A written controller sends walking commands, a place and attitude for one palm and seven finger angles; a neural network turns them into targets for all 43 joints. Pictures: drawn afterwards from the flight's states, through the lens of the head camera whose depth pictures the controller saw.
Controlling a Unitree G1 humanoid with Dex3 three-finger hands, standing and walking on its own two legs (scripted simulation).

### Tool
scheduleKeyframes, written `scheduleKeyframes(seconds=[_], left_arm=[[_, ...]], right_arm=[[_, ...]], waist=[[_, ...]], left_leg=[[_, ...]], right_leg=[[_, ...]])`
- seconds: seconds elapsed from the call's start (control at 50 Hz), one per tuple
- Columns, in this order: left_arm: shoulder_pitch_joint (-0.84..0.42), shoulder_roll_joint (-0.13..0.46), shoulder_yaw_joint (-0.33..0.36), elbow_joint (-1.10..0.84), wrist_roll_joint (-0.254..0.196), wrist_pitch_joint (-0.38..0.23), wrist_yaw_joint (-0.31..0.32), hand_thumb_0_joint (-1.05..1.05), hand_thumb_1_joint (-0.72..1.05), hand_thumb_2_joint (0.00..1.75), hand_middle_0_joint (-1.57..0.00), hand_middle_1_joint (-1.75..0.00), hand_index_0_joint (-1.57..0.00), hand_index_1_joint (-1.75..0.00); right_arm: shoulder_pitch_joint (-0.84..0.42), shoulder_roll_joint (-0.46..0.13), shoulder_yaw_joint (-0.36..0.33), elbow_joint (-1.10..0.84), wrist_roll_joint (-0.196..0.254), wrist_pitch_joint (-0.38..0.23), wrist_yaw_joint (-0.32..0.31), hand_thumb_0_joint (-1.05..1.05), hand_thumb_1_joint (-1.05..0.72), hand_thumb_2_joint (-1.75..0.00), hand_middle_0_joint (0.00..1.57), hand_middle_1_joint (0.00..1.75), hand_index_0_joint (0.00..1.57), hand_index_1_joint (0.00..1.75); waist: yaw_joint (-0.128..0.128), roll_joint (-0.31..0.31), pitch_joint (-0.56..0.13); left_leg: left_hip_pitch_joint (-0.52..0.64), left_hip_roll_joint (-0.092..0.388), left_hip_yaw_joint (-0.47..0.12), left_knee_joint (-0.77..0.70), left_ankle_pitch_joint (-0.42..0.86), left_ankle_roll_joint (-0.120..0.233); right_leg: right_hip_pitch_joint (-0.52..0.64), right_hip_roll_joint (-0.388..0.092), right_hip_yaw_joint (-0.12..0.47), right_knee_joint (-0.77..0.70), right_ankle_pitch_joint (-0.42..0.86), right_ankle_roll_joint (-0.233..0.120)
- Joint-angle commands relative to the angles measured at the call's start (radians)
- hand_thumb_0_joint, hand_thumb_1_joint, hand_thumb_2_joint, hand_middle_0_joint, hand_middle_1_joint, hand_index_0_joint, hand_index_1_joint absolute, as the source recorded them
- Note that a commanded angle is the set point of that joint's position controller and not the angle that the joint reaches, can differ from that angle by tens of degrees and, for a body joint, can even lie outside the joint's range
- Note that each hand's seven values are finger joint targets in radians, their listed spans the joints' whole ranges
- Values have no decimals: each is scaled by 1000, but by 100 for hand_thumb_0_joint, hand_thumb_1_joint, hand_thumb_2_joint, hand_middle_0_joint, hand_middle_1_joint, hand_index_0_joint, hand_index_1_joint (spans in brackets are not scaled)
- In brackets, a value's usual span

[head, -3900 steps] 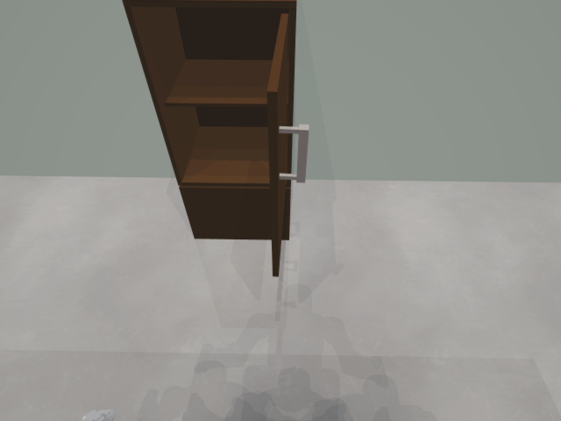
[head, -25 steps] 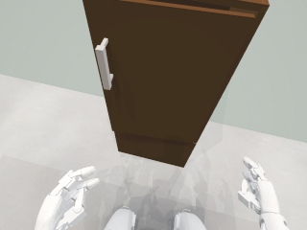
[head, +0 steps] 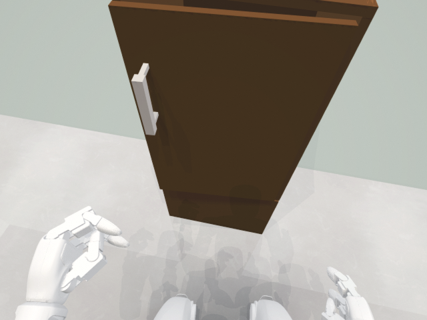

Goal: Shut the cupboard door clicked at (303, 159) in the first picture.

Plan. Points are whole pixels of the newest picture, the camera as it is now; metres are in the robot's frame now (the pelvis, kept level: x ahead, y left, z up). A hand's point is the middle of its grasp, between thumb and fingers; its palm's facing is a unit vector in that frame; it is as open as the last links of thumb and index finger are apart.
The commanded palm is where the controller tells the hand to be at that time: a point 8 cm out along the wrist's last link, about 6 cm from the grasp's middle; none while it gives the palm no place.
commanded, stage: raise the hand and make a fist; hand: left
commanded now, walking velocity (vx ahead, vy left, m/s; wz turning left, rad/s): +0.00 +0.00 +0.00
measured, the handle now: (148, 101) +0.51 +0.18 +0.11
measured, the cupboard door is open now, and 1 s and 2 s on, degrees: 5 5 5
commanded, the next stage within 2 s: bring the fist close to the handle in 0.96 s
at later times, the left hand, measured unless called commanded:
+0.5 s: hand (122, 237) +0.23 +0.16 +0.09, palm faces -0.08 -1.00 -0.05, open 3.1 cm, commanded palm +0.21 +0.22 +0.11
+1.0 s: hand (115, 225) +0.24 +0.17 +0.11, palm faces -0.01 -1.00 -0.05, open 3.1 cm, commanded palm +0.21 +0.22 +0.11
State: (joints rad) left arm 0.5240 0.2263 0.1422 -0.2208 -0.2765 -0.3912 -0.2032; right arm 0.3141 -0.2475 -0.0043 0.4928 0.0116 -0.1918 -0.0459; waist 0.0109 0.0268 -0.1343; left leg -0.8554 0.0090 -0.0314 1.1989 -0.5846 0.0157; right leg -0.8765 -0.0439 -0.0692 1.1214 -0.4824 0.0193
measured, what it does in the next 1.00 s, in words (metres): stands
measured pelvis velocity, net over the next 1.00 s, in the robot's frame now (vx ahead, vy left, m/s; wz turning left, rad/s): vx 0.01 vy -0.02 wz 0.01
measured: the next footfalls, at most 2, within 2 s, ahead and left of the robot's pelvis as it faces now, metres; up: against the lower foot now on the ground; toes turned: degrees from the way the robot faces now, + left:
none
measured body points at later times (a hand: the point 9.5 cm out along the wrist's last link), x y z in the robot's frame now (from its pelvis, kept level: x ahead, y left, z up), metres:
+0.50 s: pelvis +0.01 -0.02 +0.02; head +0.06 -0.02 +0.47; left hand +0.23 +0.22 +0.09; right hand +0.19 -0.24 -0.05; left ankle +0.00 +0.10 -0.65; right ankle +0.04 -0.14 -0.65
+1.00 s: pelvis +0.01 -0.02 +0.03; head +0.05 -0.02 +0.48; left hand +0.23 +0.22 +0.11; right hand +0.19 -0.26 -0.04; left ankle +0.00 +0.10 -0.65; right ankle +0.04 -0.14 -0.65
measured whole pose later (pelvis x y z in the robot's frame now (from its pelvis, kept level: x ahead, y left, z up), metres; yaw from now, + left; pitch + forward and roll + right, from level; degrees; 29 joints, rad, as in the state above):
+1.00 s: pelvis +0.01 -0.02 +0.03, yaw +0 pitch +10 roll -1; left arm 0.36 0.25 0.18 -0.08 -0.30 -0.31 -0.28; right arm 0.29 -0.25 0.02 0.48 0.03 -0.17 -0.05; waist 0.00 0.04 -0.11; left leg -0.67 0.02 -0.04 1.02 -0.53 -0.01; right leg -0.70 -0.03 -0.08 0.97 -0.45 -0.01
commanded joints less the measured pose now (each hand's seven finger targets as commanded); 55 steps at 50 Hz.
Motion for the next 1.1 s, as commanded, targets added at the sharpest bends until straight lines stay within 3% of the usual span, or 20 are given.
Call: scheduleKeyframes(seconds=[0.0, 0.08, 0.12, 0.16, 0.2, 0.26, 0.3, 0.36, 0.38, 0.4, 0.48, 0.54, 0.62, 0.68, 0.78, 0.86, 0.94, 0.98, 1.04, 1.08], left_arm=[[-32, 88, -40, -151, 28, -7, -62, 0, 90, 90, -108, -126, -108, -126], [-38, 199, 118, -223, 15, 61, -16, 0, 90, 90, -115, -134, -115, -134], [-37, 165, 133, -258, -11, 51, 17, 0, 90, 90, -119, -138, -119, -138], [-57, 128, 117, -268, -26, 27, 41, 0, 90, 90, -123, -142, -123, -142], [-74, 99, 75, -234, -20, 13, 41, 0, 90, 90, -126, -146, -126, -146], [-95, 73, -2, -141, 3, 27, -6, 0, 90, 90, -130, -150, -130, -150], [-119, 84, -21, -101, 14, 55, -47, 0, 90, 90, -130, -150, -130, -150], [-166, 159, 47, -115, 8, 88, -76, 0, 90, 90, -130, -150, -130, -150], [-178, 203, 101, -121, 1, 90, -69, 0, 90, 90, -130, -150, -130, -150], [-194, 201, 125, -156, -15, 84, -68, 0, 90, 90, -130, -150, -130, -150], [-215, 212, 199, -182, -64, 43, -32, 0, 90, 90, -130, -150, -130, -150], [-218, 142, 123, -124, -59, 36, -39, 0, 90, 90, -130, -150, -130, -150], [-161, 102, 41, 2, -34, 95, -96, 0, 90, 90, -130, -150, -130, -150], [-175, 164, 97, -9, -35, 113, -107, 0, 90, 90, -130, -150, -130, -150], [-254, 215, 193, -137, -53, 17, -47, 0, 90, 90, -130, -150, -130, -150], [-228, 138, 119, -77, -42, -20, -38, 0, 90, 90, -130, -150, -130, -150], [-193, 115, 54, -17, -30, 42, -93, 0, 90, 90, -130, -150, -130, -150], [-190, 138, 70, -6, -32, 71, -109, 0, 90, 90, -130, -150, -130, -150], [-241, 177, 124, -73, -42, 68, -98, 0, 90, 90, -130, -150, -130, -150], [-349, 200, 145, -99, -44, 39, -68, 0, 90, 90, -130, -150, -130, -150]], right_arm=[[-78, -133, -45, -195, 19, -68, -13, 0, -90, -90, 20, 30, 20, 30], [-84, -119, -47, -224, 19, -36, -27, 0, -90, -90, 20, 30, 20, 30], [-79, -99, -40, -237, 17, -23, -28, 0, -90, -90, 20, 30, 20, 30], [-75, -96, -33, -233, 13, -17, -23, 0, -90, -90, 20, 30, 20, 30], [-65, -101, -28, -223, 9, -16, -20, 0, -90, -90, 20, 30, 20, 30], [-52, -123, -28, -210, 10, -18, -13, 0, -90, -90, 20, 30, 20, 30], [-46, -132, -28, -208, 17, -23, -16, 0, -90, -90, 20, 30, 20, 30], [-51, -135, -25, -217, 20, -28, -24, 0, -90, -90, 20, 30, 20, 30], [-56, -134, -24, -212, 18, -26, -28, 0, -90, -90, 20, 30, 20, 30], [-62, -125, -22, -219, 16, -27, -30, 0, -90, -90, 20, 30, 20, 30], [-71, -103, -13, -199, 14, -30, -35, 0, -90, -90, 20, 30, 20, 30], [-64, -108, -12, -179, 18, -35, -27, 0, -90, -90, 20, 30, 20, 30], [-53, -129, -23, -174, 24, -34, -21, 0, -90, -90, 20, 30, 20, 30], [-59, -136, -31, -183, 22, -33, -25, 0, -90, -90, 20, 30, 20, 30], [-74, -113, -25, -181, 12, -36, -28, 0, -90, -90, 20, 30, 20, 30], [-69, -114, -23, -163, 12, -37, -17, 0, -90, -90, 20, 30, 20, 30], [-62, -131, -29, -170, 21, -33, -15, 0, -90, -90, 20, 30, 20, 30], [-63, -136, -30, -174, 24, -30, -19, 0, -90, -90, 20, 30, 20, 30], [-76, -130, -25, -188, 20, -27, -25, 0, -90, -90, 20, 30, 20, 30], [-83, -128, -17, -173, 14, -28, -32, 0, -90, -90, 20, 30, 20, 30]], waist=[[-33, 35, -120], [22, 30, -191], [35, 48, -206], [27, 65, -192], [-2, 64, -162], [-43, 11, -91], [-53, -1, -82], [-31, 2, -118], [-21, -7, -136], [-8, 1, -181], [15, 0, -210], [-12, 33, -149], [-28, -18, -92], [-15, -59, -118], [15, -9, -176], [-9, 33, -130], [-26, 16, -115], [-24, -29, -115], [-10, -22, -142], [-18, -5, -126]], left_leg=[[88, -15, -42, -275, 178, -8], [124, -22, -25, -307, 248, -8], [158, -21, -18, -316, 325, -16], [180, -19, -16, -311, 368, -23], [180, -17, -14, -299, 377, -20], [158, -11, -18, -300, 309, -17], [154, -13, -16, -303, 280, -9], [164, -20, -9, -319, 274, -4], [161, -22, -5, -316, 285, -2], [179, -24, -1, -319, 312, -3], [195, -24, 7, -317, 376, -7], [205, -23, 7, -328, 377, -12], [181, -25, 11, -332, 351, -7], [175, -28, 15, -334, 345, -2], [200, -26, 16, -341, 378, -7], [205, -25, 16, -341, 345, -12], [194, -25, 15, -341, 318, -6], [186, -25, 11, -343, 319, -3], [198, -26, 9, -352, 322, -4], [195, -23, 4, -346, 308, -4]], right_leg=[[139, 49, -9, -163, 56, -49], [247, 56, -10, -178, 113, -52], [284, 57, -21, -170, 192, -52], [283, 62, -26, -168, 235, -52], [260, 62, -27, -176, 250, -47], [225, 61, -20, -206, 205, -42], [233, 56, -5, -232, 186, -41], [285, 50, 8, -255, 179, -42], [315, 50, 17, -260, 184, -43], [351, 47, 21, -259, 213, -42], [419, 49, 33, -263, 292, -41], [380, 48, 22, -269, 306, -39], [363, 38, 35, -303, 284, -33], [397, 30, 57, -321, 263, -30], [432, 39, 47, -285, 299, -38], [364, 44, 27, -273, 269, -40], [354, 39, 37, -298, 241, -36], [375, 38, 44, -311, 234, -35], [387, 39, 37, -304, 233, -36], [361, 47, 31, -290, 211, -39]])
